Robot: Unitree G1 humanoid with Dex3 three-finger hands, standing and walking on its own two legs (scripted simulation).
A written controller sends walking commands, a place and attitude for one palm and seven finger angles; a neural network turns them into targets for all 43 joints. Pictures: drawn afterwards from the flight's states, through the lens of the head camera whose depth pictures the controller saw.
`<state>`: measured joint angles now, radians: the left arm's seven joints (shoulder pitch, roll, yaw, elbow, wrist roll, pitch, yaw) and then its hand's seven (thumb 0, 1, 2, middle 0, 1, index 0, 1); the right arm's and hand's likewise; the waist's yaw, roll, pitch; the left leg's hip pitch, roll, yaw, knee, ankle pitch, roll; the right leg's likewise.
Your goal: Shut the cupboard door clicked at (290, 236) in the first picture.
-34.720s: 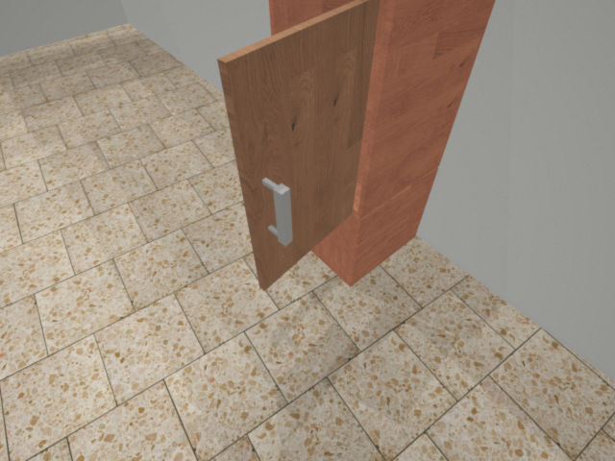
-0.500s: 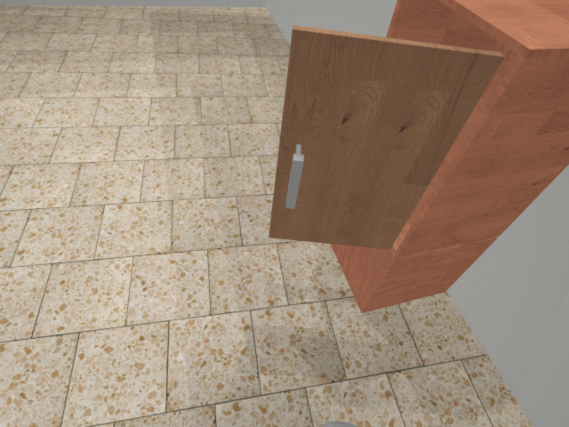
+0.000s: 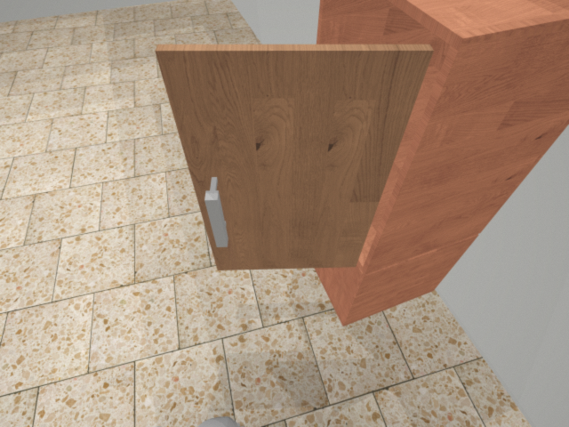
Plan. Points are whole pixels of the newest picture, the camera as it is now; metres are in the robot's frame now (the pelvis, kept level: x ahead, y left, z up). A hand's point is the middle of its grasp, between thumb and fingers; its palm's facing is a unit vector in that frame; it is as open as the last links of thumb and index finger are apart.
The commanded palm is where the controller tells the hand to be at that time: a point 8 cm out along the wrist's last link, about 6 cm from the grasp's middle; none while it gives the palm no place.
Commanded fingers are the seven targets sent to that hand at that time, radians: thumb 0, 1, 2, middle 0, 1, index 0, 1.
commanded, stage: come to a stop and stand still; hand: left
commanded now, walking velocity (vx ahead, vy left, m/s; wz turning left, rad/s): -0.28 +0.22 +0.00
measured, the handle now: (218, 213) +0.50 +0.14 -0.07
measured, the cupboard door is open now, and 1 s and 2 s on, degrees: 71 71 71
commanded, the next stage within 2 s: look again from close up in 1.22 s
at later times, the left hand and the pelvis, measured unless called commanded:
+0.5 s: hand out of the picture +0.06 +0.19 -0.17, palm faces +0.01 -0.96 -0.27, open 7.4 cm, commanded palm none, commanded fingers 0.00 0.90 0.90 -0.20 -0.30 -0.20 -0.30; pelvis +0.05 -0.01 +0.00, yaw -1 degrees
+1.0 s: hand out of the picture +0.09 +0.27 -0.17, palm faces -0.05 -0.97 -0.25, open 7.4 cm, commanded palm none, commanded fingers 0.00 0.90 0.90 -0.20 -0.30 -0.20 -0.30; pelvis -0.01 +0.07 +0.00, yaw -4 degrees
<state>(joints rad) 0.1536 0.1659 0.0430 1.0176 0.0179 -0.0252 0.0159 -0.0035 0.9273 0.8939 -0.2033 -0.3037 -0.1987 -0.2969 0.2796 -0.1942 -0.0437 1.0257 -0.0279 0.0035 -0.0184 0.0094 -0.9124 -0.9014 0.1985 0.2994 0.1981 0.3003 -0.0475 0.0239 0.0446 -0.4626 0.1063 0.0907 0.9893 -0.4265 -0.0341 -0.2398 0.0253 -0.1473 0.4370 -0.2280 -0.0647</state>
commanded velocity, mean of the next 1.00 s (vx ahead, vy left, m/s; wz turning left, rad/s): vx -0.08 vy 0.03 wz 0.00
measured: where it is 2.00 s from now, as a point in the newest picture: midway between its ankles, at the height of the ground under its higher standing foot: outside the picture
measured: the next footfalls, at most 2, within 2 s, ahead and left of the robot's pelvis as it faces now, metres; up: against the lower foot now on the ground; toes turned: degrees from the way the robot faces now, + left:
left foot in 0.12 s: +0.12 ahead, +0.09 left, +0.00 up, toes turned +5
left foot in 0.62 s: +0.06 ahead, +0.14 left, +0.00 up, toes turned -3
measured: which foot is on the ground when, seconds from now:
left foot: up 0.00-0.10, down 0.12-0.36, up 0.38-0.60, down 0.62-1.00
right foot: down 0.00-1.00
